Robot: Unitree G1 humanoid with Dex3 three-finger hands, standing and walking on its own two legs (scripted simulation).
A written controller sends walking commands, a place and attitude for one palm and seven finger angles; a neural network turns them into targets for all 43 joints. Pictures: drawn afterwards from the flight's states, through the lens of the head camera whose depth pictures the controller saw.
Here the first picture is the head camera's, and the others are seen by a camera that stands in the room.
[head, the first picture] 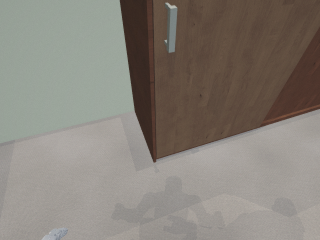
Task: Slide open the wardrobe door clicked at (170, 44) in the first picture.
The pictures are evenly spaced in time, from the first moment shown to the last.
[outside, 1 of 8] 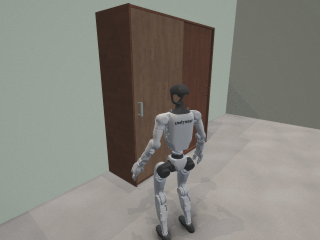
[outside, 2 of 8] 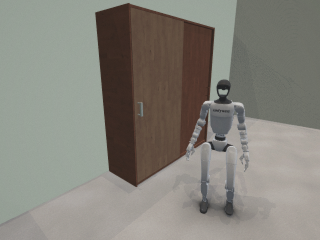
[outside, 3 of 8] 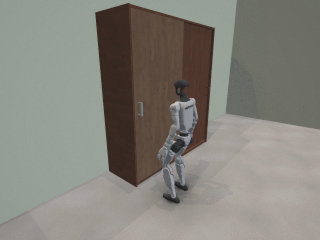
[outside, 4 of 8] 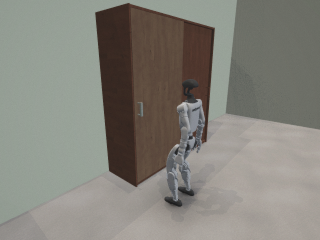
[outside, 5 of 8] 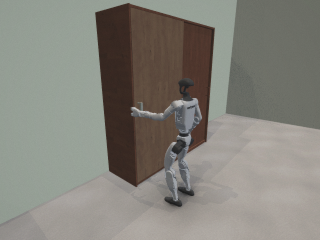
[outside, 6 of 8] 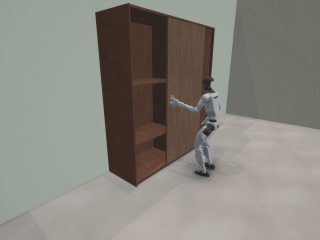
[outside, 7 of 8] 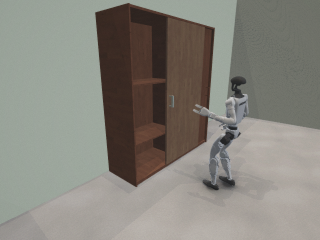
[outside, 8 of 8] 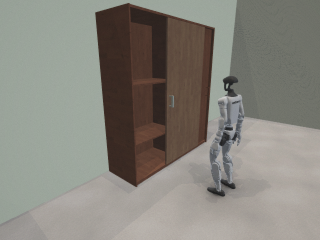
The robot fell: no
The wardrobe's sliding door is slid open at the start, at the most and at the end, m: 0.00 0.57 0.55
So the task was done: yes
